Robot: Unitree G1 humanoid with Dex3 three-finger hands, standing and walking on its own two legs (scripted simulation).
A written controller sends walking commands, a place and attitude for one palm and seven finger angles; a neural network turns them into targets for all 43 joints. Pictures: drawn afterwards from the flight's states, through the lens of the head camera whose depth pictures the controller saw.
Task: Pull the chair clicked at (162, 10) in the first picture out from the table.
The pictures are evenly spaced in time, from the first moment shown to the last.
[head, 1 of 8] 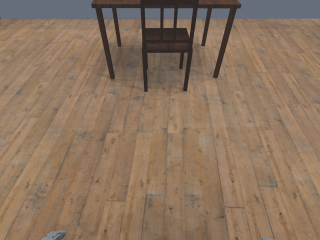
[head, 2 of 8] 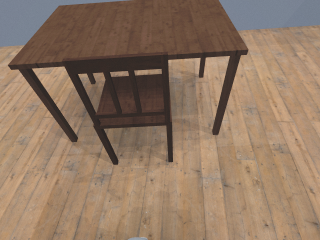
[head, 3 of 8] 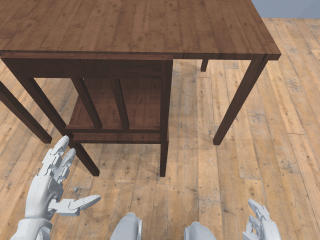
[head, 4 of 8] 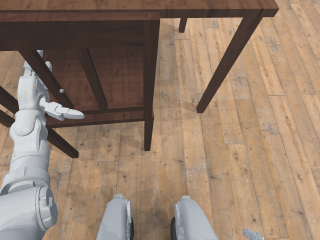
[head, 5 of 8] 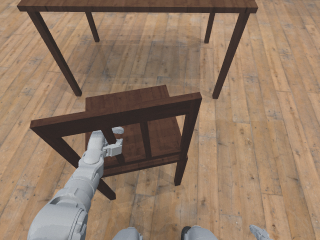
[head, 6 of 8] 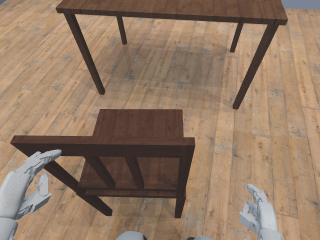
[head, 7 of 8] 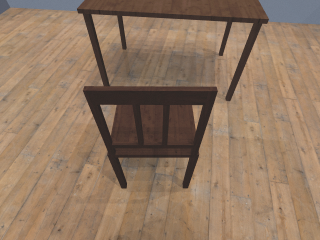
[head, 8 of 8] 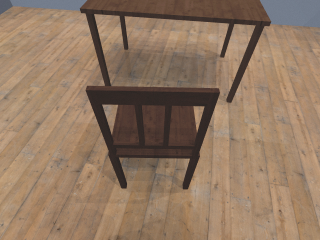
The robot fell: no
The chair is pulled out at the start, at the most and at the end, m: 0.00 0.67 0.64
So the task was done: yes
